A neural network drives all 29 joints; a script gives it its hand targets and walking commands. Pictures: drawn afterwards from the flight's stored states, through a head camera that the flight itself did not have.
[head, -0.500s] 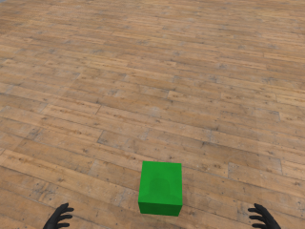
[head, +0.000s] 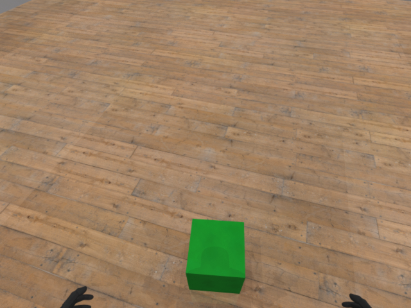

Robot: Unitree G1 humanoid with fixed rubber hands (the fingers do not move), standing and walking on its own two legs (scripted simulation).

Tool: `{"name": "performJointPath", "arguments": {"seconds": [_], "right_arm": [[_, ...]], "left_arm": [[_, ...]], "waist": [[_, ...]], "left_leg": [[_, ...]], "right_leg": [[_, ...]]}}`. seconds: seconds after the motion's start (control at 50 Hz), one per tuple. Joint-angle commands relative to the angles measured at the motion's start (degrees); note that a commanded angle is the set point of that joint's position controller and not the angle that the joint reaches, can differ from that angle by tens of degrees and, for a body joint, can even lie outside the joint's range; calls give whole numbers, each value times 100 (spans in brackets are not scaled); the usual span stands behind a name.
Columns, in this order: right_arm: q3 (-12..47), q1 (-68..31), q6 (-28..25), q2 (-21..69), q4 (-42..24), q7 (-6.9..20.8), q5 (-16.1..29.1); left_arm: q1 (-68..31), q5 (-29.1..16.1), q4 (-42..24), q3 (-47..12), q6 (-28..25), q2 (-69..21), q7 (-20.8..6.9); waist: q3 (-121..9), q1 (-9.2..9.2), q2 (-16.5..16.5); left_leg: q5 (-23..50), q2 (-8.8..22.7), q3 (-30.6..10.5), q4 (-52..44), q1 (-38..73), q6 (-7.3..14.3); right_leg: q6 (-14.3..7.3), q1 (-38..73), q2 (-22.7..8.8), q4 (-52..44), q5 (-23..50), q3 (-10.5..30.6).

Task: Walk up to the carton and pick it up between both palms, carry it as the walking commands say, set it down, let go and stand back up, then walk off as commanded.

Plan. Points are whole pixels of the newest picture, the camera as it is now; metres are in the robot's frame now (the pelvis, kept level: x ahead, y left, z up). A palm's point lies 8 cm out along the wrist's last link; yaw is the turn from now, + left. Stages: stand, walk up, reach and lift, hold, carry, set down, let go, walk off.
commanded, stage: stand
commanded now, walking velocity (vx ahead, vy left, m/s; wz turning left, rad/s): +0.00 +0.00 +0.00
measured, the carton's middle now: (216, 256) +0.45 -0.02 -0.66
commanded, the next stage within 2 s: walk off in 0.88 s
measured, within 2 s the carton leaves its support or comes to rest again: neither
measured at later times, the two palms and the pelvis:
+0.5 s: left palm out of the picture +0.08 +0.31 -0.10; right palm out of the picture +0.08 -0.31 -0.10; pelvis -0.01 +0.00 +0.00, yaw +0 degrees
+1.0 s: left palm out of the picture +0.07 +0.31 -0.10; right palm out of the picture +0.07 -0.31 -0.10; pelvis -0.02 +0.00 +0.00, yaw +0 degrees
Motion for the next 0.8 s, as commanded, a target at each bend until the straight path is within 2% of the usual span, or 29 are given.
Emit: {"name": "performJointPath", "arguments": {"seconds": [0.0, 0.3, 0.78], "right_arm": [[-174, -206, -72, -920, -210, -17, 5], [-122, -253, -81, -1020, 103, 6, 36], [-93, -342, -86, -1115, 363, 25, 70]], "left_arm": [[-228, -7, -216, 178, -73, 924, 14], [-287, -31, 119, 118, -92, 1018, -10], [-383, -59, 426, 72, -100, 1112, -29]], "waist": [[-85, 7, -19], [-13, 11, -10], [-18, 20, -16]], "left_leg": [[1227, 688, -591, -315, -162, -6], [1019, 718, -654, -449, -175, 36], [1095, 755, -666, -523, -115, 68]], "right_leg": [[25, 51, -730, -300, 1202, 639], [0, 40, -765, -442, 970, 659], [-37, 104, -810, -510, 1042, 665]]}}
